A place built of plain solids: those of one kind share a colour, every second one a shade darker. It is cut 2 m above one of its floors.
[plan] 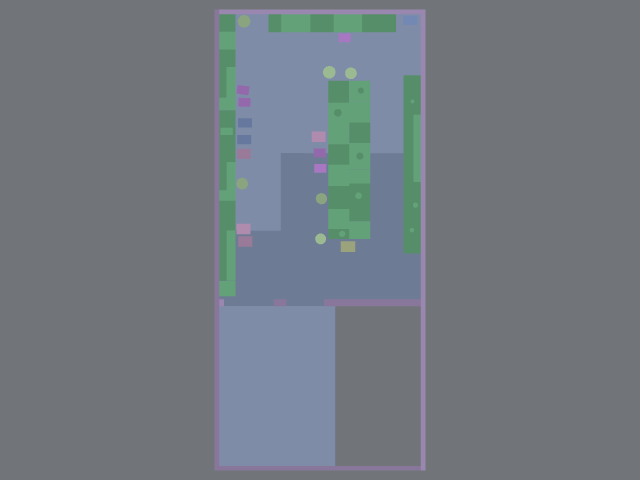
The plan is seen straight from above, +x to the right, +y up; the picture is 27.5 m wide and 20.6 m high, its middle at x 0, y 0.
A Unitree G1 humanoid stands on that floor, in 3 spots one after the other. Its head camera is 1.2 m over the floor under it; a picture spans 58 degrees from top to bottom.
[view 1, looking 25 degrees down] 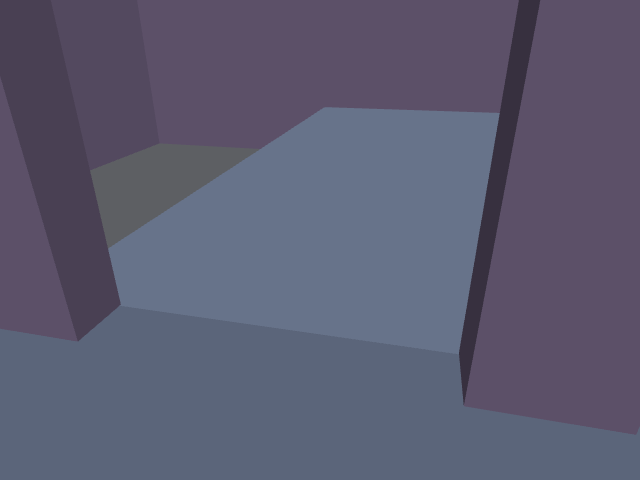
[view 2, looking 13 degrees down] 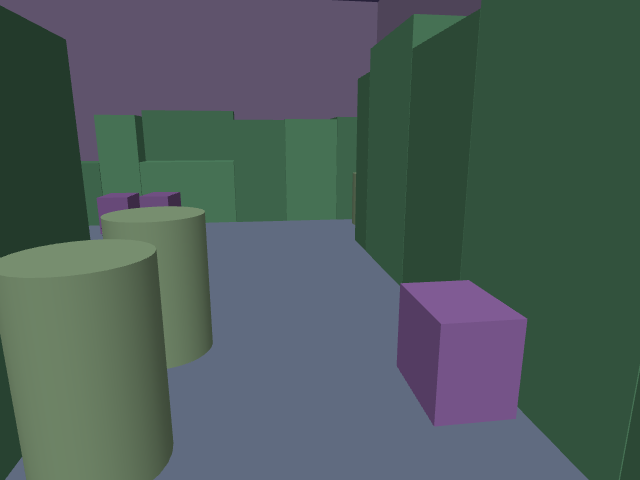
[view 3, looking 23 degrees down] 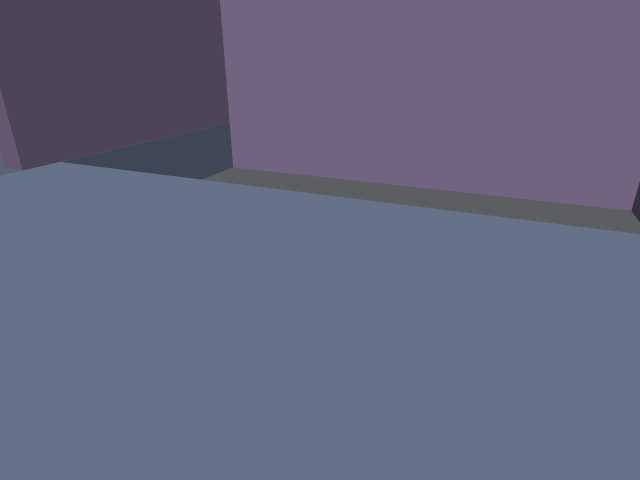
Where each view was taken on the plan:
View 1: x -1.19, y -1.30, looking -77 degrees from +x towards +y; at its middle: floor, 2.84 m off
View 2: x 2.87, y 7.77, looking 172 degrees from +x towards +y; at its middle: floor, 5.33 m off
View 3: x -2.96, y -7.85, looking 23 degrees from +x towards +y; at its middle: floor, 3.07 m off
